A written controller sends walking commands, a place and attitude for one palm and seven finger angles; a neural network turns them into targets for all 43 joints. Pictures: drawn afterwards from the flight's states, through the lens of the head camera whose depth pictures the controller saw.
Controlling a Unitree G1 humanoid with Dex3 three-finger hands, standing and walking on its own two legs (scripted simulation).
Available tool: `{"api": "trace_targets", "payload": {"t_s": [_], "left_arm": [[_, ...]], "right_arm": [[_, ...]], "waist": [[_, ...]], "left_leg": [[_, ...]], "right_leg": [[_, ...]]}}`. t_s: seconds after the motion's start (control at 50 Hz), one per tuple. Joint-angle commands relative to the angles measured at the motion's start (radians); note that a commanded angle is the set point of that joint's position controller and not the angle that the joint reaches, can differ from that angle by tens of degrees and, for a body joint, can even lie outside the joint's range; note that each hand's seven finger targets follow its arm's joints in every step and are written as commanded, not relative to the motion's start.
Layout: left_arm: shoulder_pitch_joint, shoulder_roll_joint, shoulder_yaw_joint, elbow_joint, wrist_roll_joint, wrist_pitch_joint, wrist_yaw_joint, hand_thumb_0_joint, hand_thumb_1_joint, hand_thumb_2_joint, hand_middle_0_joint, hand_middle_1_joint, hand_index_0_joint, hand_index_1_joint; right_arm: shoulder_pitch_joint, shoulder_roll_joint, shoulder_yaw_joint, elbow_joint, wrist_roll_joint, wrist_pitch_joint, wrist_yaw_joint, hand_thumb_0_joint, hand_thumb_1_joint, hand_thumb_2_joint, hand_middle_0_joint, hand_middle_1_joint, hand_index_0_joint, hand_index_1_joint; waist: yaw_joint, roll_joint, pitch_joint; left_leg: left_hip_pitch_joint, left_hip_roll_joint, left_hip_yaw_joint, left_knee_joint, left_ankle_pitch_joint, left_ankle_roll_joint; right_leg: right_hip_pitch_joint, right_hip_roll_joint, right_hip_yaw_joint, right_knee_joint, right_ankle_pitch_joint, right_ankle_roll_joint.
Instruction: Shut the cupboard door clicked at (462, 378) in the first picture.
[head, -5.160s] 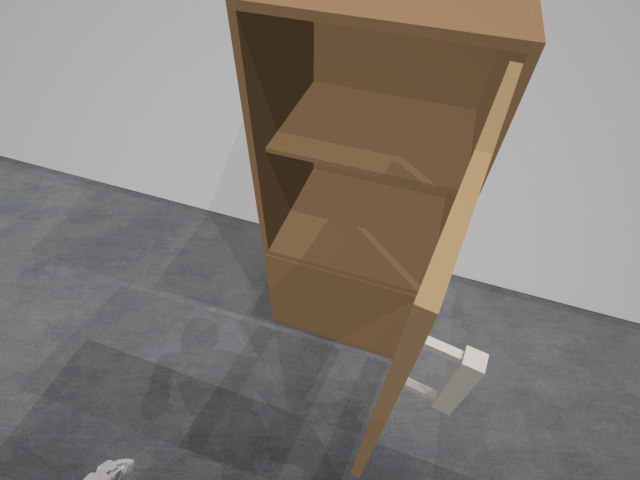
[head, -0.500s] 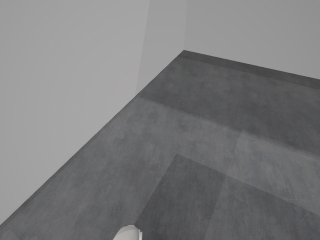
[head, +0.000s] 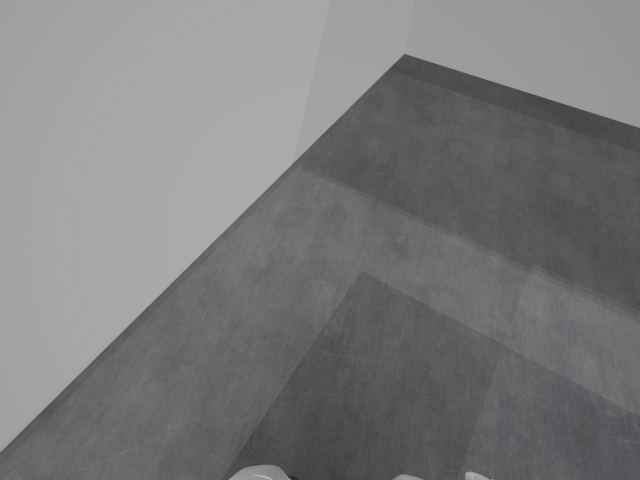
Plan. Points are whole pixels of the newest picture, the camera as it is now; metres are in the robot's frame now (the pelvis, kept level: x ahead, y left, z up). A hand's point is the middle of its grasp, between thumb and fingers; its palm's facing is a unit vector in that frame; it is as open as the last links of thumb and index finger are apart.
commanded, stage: walk to a spot facing it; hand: left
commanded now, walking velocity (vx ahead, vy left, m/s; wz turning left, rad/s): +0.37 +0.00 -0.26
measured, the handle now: out of the picture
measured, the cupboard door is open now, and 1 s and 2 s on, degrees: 100 100 100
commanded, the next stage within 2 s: turn to face it in 0.74 s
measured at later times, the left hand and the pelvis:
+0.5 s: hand (267, 355) +0.31 +0.14 -0.16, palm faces -0.08 -0.96 -0.27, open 7.3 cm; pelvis +0.21 -0.06 +0.00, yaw -7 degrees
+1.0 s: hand (273, 311) +0.40 +0.15 -0.18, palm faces +0.01 -0.99 -0.14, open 7.4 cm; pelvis +0.41 -0.02 +0.00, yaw -3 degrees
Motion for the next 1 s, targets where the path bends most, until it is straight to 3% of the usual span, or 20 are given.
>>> {"api": "trace_targets", "payload": {"t_s": [0.0,0.06,0.26,0.3,0.34,0.36,0.38,0.4,0.42,0.46,0.54,0.58,0.72,0.76,0.8,0.82,0.84,0.86,0.92,0.98], "left_arm": [[0.026,0.054,0.030,-0.085,0.013,-0.012,0.009,0.000,0.900,0.900,-0.200,-0.300,-0.200,-0.300],[-0.038,0.066,0.038,-0.129,0.014,-0.002,0.001,0.000,0.900,0.900,-0.200,-0.300,-0.200,-0.300],[-0.403,0.153,0.034,-0.279,0.006,-0.006,-0.021,0.000,0.900,0.900,-0.200,-0.300,-0.200,-0.300],[-0.395,0.172,0.035,-0.286,0.006,-0.015,-0.022,0.000,0.900,0.900,-0.200,-0.300,-0.200,-0.300],[-0.263,0.207,0.041,-0.247,0.009,-0.027,-0.019,0.000,0.900,0.900,-0.200,-0.300,-0.200,-0.300],[-0.115,0.256,0.055,-0.201,0.012,-0.040,-0.014,0.000,0.900,0.900,-0.200,-0.300,-0.200,-0.300],[0.017,0.364,0.081,-0.169,0.016,-0.052,0.000,0.000,0.900,0.900,-0.200,-0.300,-0.200,-0.300],[0.071,0.444,0.093,-0.157,-0.002,-0.053,0.006,0.000,0.900,0.900,-0.200,-0.300,-0.200,-0.300],[0.013,0.418,0.092,-0.171,-0.010,-0.048,0.018,0.000,0.900,0.900,-0.200,-0.300,-0.200,-0.300],[-0.127,0.352,0.070,-0.209,-0.006,-0.049,0.022,0.000,0.900,0.900,-0.200,-0.300,-0.200,-0.300],[-0.238,0.274,0.037,-0.223,0.005,-0.062,0.023,0.000,0.900,0.900,-0.200,-0.300,-0.200,-0.300],[-0.251,0.270,0.033,-0.217,0.004,-0.067,0.019,0.000,0.900,0.900,-0.200,-0.300,-0.200,-0.300],[-0.182,0.282,0.036,-0.173,0.007,-0.074,0.022,0.000,0.900,0.900,-0.200,-0.300,-0.200,-0.300],[-0.182,0.286,0.041,-0.173,0.007,-0.068,0.023,0.000,0.900,0.900,-0.200,-0.300,-0.200,-0.300],[-0.182,0.271,0.040,-0.169,0.001,-0.060,0.023,0.000,0.900,0.900,-0.200,-0.300,-0.200,-0.300],[-0.141,0.225,0.034,-0.178,-0.003,-0.053,0.021,0.000,0.900,0.900,-0.200,-0.300,-0.200,-0.300],[-0.126,0.183,0.020,-0.201,-0.017,-0.049,0.015,0.000,0.900,0.900,-0.200,-0.300,-0.200,-0.300],[-0.170,0.210,0.021,-0.224,-0.009,-0.046,0.020,0.000,0.900,0.900,-0.200,-0.300,-0.200,-0.300],[-0.267,0.208,0.025,-0.219,-0.003,-0.038,0.015,0.000,0.900,0.900,-0.200,-0.300,-0.200,-0.300],[-0.225,0.187,0.030,-0.228,-0.004,-0.005,0.020,0.000,0.900,0.900,-0.200,-0.300,-0.200,-0.300]], "right_arm": [[0.168,-0.055,0.006,0.025,-0.018,-0.014,-0.007,0.000,-0.900,-0.900,0.200,0.300,0.200,0.300],[0.180,-0.068,0.010,0.019,-0.016,-0.019,-0.006,0.000,-0.900,-0.900,0.200,0.300,0.200,0.300],[0.325,-0.127,0.004,0.052,-0.034,-0.011,0.004,0.000,-0.900,-0.900,0.200,0.300,0.200,0.300],[0.334,-0.144,0.000,0.057,-0.037,-0.006,0.007,0.000,-0.900,-0.900,0.200,0.300,0.200,0.300],[0.316,-0.153,0.002,0.059,-0.031,0.000,0.011,0.000,-0.900,-0.900,0.200,0.300,0.200,0.300],[0.296,-0.147,0.005,0.054,-0.023,-0.002,0.017,0.000,-0.900,-0.900,0.200,0.300,0.200,0.300],[0.303,-0.102,0.012,0.029,-0.011,-0.008,0.028,0.000,-0.900,-0.900,0.200,0.300,0.200,0.300],[0.281,-0.084,0.020,-0.012,-0.008,-0.012,0.029,0.000,-0.900,-0.900,0.200,0.300,0.200,0.300],[0.216,-0.122,0.011,-0.019,-0.007,-0.007,0.024,0.000,-0.900,-0.900,0.200,0.300,0.200,0.300],[0.150,-0.083,0.011,-0.016,-0.012,-0.001,0.027,0.000,-0.900,-0.900,0.200,0.300,0.200,0.300],[0.253,-0.036,0.011,0.026,-0.029,0.044,0.035,0.000,-0.900,-0.900,0.200,0.300,0.200,0.300],[0.241,-0.028,0.011,0.015,-0.027,0.052,0.042,0.000,-0.900,-0.900,0.200,0.300,0.200,0.300],[0.077,-0.036,0.011,-0.060,-0.021,0.025,0.058,0.000,-0.900,-0.900,0.200,0.300,0.200,0.300],[0.100,-0.048,0.007,-0.058,-0.021,0.017,0.054,0.000,-0.900,-0.900,0.200,0.300,0.200,0.300],[0.246,-0.090,-0.004,-0.010,-0.029,0.006,0.043,0.000,-0.900,-0.900,0.200,0.300,0.200,0.300],[0.372,-0.183,-0.023,0.016,-0.039,0.002,0.031,0.000,-0.900,-0.900,0.200,0.300,0.200,0.300],[0.450,-0.271,-0.041,0.032,-0.033,0.007,0.018,0.000,-0.900,-0.900,0.200,0.300,0.200,0.300],[0.425,-0.259,-0.026,0.031,-0.023,0.024,0.009,0.000,-0.900,-0.900,0.200,0.300,0.200,0.300],[0.232,-0.152,0.003,-0.016,-0.018,0.012,-0.002,0.000,-0.900,-0.900,0.200,0.300,0.200,0.300],[0.170,-0.148,0.001,-0.036,-0.015,0.012,-0.002,0.000,-0.900,-0.900,0.200,0.300,0.200,0.300]], "waist": [[-0.058,0.060,-0.065],[-0.054,0.136,-0.028],[-0.120,0.086,0.078],[-0.114,0.079,0.031],[-0.041,0.035,-0.062],[0.027,-0.014,-0.152],[0.072,-0.236,-0.281],[0.065,-0.363,-0.332],[0.062,-0.198,-0.297],[0.010,-0.078,-0.170],[-0.100,-0.084,-0.046],[-0.114,-0.112,-0.013],[-0.071,-0.067,0.011],[-0.083,-0.058,-0.001],[-0.147,0.023,-0.069],[-0.183,0.221,-0.165],[-0.191,0.429,-0.230],[-0.182,0.318,-0.226],[-0.122,0.113,-0.100],[-0.078,0.107,-0.162]], "left_leg": [[0.031,0.291,-0.222,-0.369,-0.100,0.043],[0.031,0.280,-0.180,-0.410,-0.101,0.050],[0.213,0.327,-0.091,-0.351,0.134,0.074],[0.242,0.316,-0.061,-0.278,0.240,0.057],[0.217,0.273,0.004,-0.073,0.445,0.021],[0.133,0.225,0.051,0.132,0.446,-0.018],[-0.090,0.135,0.102,0.421,0.189,-0.060],[-0.314,0.029,0.022,0.683,-0.352,-0.086],[-0.359,0.086,-0.105,0.782,-0.316,-0.065],[-0.379,0.149,-0.151,0.774,-0.181,-0.074],[-0.235,0.167,-0.124,0.598,-0.062,-0.103],[-0.234,0.163,-0.108,0.509,0.007,-0.117],[-0.188,0.136,-0.091,0.172,0.037,-0.099],[-0.119,0.112,-0.070,0.101,0.022,-0.087],[0.118,0.065,-0.049,-0.013,0.057,-0.073],[0.317,0.196,-0.242,-0.072,0.114,-0.025],[0.438,0.414,-0.545,-0.194,0.275,0.071],[0.408,0.441,-0.572,-0.228,0.284,0.124],[0.175,0.340,-0.402,-0.223,0.460,0.100],[0.108,0.274,-0.284,-0.213,0.548,0.082]], "right_leg": [[-0.119,-0.056,0.023,-0.039,0.109,0.016],[-0.185,-0.062,0.026,-0.094,0.189,0.028],[-0.194,-0.027,-0.050,-0.526,0.164,0.015],[-0.100,0.017,-0.091,-0.582,0.134,-0.003],[0.127,0.079,-0.135,-0.671,0.168,-0.029],[0.347,0.054,-0.085,-0.707,0.182,-0.056],[0.587,-0.166,0.203,-0.765,0.152,-0.134],[0.726,-0.349,0.527,-0.876,0.278,-0.241],[0.677,-0.357,0.500,-0.896,0.253,-0.260],[0.466,-0.293,0.345,-0.915,0.249,-0.200],[0.149,-0.199,0.096,-1.016,0.167,-0.127],[0.109,-0.174,0.047,-1.058,0.130,-0.124],[0.224,-0.205,0.037,-1.003,0.205,-0.121],[0.254,-0.205,0.021,-0.947,0.244,-0.109],[0.215,-0.137,-0.053,-0.702,0.369,-0.069],[0.090,-0.037,-0.105,-0.440,0.241,-0.019],[-0.108,0.080,-0.132,-0.147,-0.225,0.026],[-0.149,0.055,-0.023,-0.018,-0.246,0.011],[-0.173,-0.028,0.027,0.035,-0.065,0.044],[-0.074,-0.016,0.022,-0.068,-0.013,0.077]]}}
